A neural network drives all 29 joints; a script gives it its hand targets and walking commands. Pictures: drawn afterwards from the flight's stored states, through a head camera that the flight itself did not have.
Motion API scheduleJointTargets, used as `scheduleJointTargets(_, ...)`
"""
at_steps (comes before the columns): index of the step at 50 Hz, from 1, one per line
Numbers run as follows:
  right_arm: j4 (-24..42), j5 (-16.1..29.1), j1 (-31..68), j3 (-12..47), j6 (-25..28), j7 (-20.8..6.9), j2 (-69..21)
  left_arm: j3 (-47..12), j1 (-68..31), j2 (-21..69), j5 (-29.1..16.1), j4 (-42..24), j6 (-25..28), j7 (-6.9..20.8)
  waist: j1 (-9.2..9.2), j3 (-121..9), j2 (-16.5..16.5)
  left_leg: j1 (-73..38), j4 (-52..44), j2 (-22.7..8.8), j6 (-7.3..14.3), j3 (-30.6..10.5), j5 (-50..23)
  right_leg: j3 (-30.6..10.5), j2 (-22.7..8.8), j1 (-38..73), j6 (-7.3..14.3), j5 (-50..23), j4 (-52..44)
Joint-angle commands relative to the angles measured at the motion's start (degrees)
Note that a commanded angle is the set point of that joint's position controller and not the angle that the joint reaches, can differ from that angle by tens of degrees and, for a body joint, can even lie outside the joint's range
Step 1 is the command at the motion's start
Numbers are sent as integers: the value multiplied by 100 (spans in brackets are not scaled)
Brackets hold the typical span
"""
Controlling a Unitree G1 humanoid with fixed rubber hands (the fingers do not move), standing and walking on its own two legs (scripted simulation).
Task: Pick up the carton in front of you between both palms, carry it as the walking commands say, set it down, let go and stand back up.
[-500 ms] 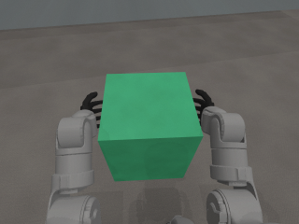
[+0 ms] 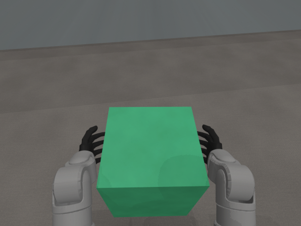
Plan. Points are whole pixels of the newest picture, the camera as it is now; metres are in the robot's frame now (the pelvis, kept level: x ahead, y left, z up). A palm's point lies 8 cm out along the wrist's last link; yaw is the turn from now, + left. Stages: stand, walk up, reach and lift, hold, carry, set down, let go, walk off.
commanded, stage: carry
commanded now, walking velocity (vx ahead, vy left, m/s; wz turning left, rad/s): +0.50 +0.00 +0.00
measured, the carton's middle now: (150, 165) +0.28 +0.00 +0.02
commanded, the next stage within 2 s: none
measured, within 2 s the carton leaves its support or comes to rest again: neither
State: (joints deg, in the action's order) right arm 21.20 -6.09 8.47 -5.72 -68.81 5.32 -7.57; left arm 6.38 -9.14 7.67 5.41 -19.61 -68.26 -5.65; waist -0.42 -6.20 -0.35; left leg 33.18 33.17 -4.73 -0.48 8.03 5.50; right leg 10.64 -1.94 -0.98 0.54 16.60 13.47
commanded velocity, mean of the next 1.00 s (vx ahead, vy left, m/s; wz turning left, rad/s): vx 0.50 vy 0.00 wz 0.00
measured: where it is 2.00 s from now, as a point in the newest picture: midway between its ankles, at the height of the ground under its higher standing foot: (148, 110)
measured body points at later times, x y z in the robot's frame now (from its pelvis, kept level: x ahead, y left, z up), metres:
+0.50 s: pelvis +0.31 +0.01 +0.00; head +0.29 +0.02 +0.45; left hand +0.59 +0.16 +0.09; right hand +0.58 -0.15 +0.09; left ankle +0.21 +0.11 -0.75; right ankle +0.45 -0.13 -0.71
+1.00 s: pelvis +0.64 +0.00 -0.01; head +0.63 +0.00 +0.44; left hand +0.92 +0.15 +0.09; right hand +0.92 -0.15 +0.09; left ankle +0.78 +0.12 -0.72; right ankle +0.50 -0.11 -0.75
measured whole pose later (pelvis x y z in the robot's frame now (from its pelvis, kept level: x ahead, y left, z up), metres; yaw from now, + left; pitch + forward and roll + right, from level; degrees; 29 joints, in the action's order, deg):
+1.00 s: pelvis +0.64 +0.00 -0.01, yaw +0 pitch +4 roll +0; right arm 22.4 -6.4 8.5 -5.9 -69.7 5.0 -7.6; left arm 5.9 -9.2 7.7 6.0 -20.8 -69.1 -5.3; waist -0.6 -6.5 -0.2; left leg 31.5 29.8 -5.2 0.1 9.8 3.3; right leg 12.0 -3.3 1.6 -1.8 18.6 13.7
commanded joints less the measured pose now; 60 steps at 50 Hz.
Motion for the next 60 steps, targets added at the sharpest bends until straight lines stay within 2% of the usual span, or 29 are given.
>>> scheduleJointTargets(1,149,2213,2554,4073,-87,-1384,-4980,-3954,-2418,4850,-2199,-287,-158,1567,-61,-757,943,-194,-495,142,125,304,-340,-419,-1201,822,450,-2948,15)
scheduleJointTargets(4,-125,2217,2484,3959,-180,-1447,-4810,-3955,-2524,4673,-2149,-150,-245,1545,77,-1027,681,-2172,-836,564,223,836,126,112,-895,51,172,-3437,1536)
scheduleJointTargets(5,-243,2196,2479,3895,-197,-1462,-4734,-3954,-2624,4574,-2128,-99,-274,1539,191,-1333,300,-3356,-779,93,285,195,553,168,-748,-861,20,-2514,2598)
scheduleJointTargets(6,-458,2095,2513,3793,-171,-1476,-4650,-4019,-2856,4586,-2193,-191,-344,1530,238,-1748,-1156,-4441,-1365,-1438,1029,-2514,1393,75,-148,-2443,-241,-1143,4377)
scheduleJointTargets(7,-591,2147,2480,3783,-150,-1479,-4782,-4055,-3002,4644,-2230,-130,-358,1546,239,-1635,-1867,-4782,-2097,-1913,1402,-3817,836,-366,308,-3680,-243,1114,5312)
scheduleJointTargets(8,-485,2231,2632,3811,-128,-1493,-4924,-4093,-3067,4855,-2276,8,-316,1561,215,-1545,-1332,-4585,-1939,-1919,1389,-3368,275,-870,-37,-3946,-69,1192,5982)
scheduleJointTargets(10,-348,2328,2878,3919,-41,-1530,-5338,-4077,-3103,5214,-2328,55,-187,1595,170,-1495,-313,-3767,-1922,-1654,1027,-2392,104,-1133,-530,-3732,83,571,5721)
scheduleJointTargets(12,-245,2426,3069,4026,55,-1576,-5568,-4151,-3092,5402,-2278,38,-71,1569,107,-1463,-407,-3187,-2233,-1417,749,-1626,690,-1027,-620,-3332,35,19,4961)
scheduleJointTargets(16,-160,2470,2857,4082,124,-1625,-5465,-4209,-2820,5490,-2172,-37,60,1475,96,-1218,-658,-3057,-2675,-1218,835,-940,959,-620,-561,-3370,-196,-514,3537)
scheduleJointTargets(21,58,2404,2674,4029,42,-1568,-5076,-4195,-2684,5167,-2187,-272,-31,1424,160,-852,-671,-3453,-2548,-990,769,-392,-79,-219,-403,-3335,-199,-1293,2085)
scheduleJointTargets(26,-138,2192,2484,3885,-118,-1493,-4783,-4095,-2663,4810,-2223,-187,-240,1468,178,-514,-811,-3784,-2078,-937,630,-115,-1025,76,-258,-2929,-23,-1350,1365)
scheduleJointTargets(29,-212,2176,2570,3904,-184,-1473,-4742,-3961,-2578,4770,-2197,37,-288,1507,-3,-1114,-433,-2903,-52,-558,263,518,-1802,467,76,-535,105,-774,1071)
scheduleJointTargets(30,-125,2196,2707,3937,-220,-1476,-4689,-3897,-2482,4719,-2129,178,-271,1518,-133,-1494,455,-1662,1465,-216,-22,563,-755,-1329,-984,631,396,88,630)
scheduleJointTargets(31,3,2280,2942,4024,-256,-1479,-4794,-3850,-2487,4801,-2090,333,-213,1534,-155,-1810,1953,34,2949,444,-201,287,1323,-3583,-2166,1753,1127,37,127)
scheduleJointTargets(32,-57,2311,3045,4061,-222,-1498,-4920,-3877,-2509,4975,-2186,250,-179,1544,-107,-1708,1761,711,3790,393,-45,-409,2190,-3790,-2258,1751,1230,-1020,-7)
scheduleJointTargets(33,-80,2361,3082,4095,-163,-1514,-5129,-3929,-2655,5146,-2255,109,-138,1553,-101,-1730,1266,805,4106,128,89,-650,2127,-3139,-2118,1569,1168,-1797,212)
scheduleJointTargets(34,-56,2387,3105,4113,-91,-1522,-5286,-3988,-2792,5343,-2309,-7,-86,1565,-90,-1749,598,758,3931,-87,151,-783,1815,-2666,-2019,1288,1011,-2019,284)
scheduleJointTargets(35,-24,2380,3090,4157,-24,-1517,-5393,-4064,-2913,5495,-2361,-142,-29,1573,-71,-1656,315,580,3490,-248,160,-821,1480,-2273,-1902,897,808,-1880,151)
scheduleJointTargets(37,51,2350,3034,4210,79,-1468,-5560,-4137,-3003,5569,-2432,-305,45,1587,-34,-1651,595,259,2843,-252,106,-647,1075,-1689,-1718,537,631,-1360,-134)
scheduleJointTargets(40,171,2221,2725,4191,150,-1375,-5510,-4178,-2774,5417,-2482,-440,61,1620,-33,-1426,779,326,1848,-222,-42,-386,762,-1207,-1599,442,726,-1071,-459)
scheduleJointTargets(48,192,2162,2452,4080,-97,-1374,-4947,-4006,-2360,4805,-2234,-347,-154,1568,-64,-632,967,-134,-355,43,64,272,-387,-325,-1275,567,462,-2163,-286)
scheduleJointTargets(50,99,2202,2495,4039,-158,-1420,-4882,-3984,-2387,4747,-2184,-245,-201,1554,-51,-550,983,-545,-602,73,147,416,-335,-198,-1261,594,348,-2365,59)
scheduleJointTargets(52,-75,2214,2425,3954,-185,-1463,-4853,-4010,-2503,4729,-2176,-190,-237,1541,94,-933,650,-2216,-839,471,175,874,161,270,-924,2,119,-2873,1460)
scheduleJointTargets(53,-164,2198,2388,3891,-189,-1484,-4825,-4016,-2568,4675,-2157,-163,-255,1536,216,-1261,163,-3417,-841,23,209,243,551,281,-770,-872,-30,-2187,2641)
scheduleJointTargets(54,-367,2103,2400,3791,-145,-1505,-4766,-4090,-2753,4720,-2219,-287,-314,1530,243,-1756,-1396,-4545,-1507,-1564,970,-2539,1342,176,-141,-2453,-337,-943,4468)
scheduleJointTargets(55,-457,2179,2344,3799,-110,-1518,-4940,-4122,-2851,4789,-2237,-249,-310,1549,236,-1657,-1942,-4873,-2180,-1992,1309,-3728,606,-345,231,-3632,-322,1096,5383)
scheduleJointTargets(56,-309,2266,2509,3854,-74,-1536,-5109,-4168,-2907,5011,-2264,-147,-251,1563,206,-1614,-1413,-4758,-1969,-1952,1259,-3178,-88,-848,-125,-3879,-140,1115,5959)
scheduleJointTargets(58,-159,2365,2722,3968,44,-1577,-5549,-4204,-2967,5364,-2298,-176,-90,1585,169,-1595,-415,-4137,-1806,-1660,916,-2156,-736,-1088,-562,-3747,47,503,5686)
scheduleJointTargets(60,-59,2440,2853,4056,154,-1608,-5711,-4311,-2939,5600,-2269,-185,41,1551,118,-1616,-512,-3678,-2044,-1439,671,-1436,-423,-972,-615,-3377,17,-15,5023)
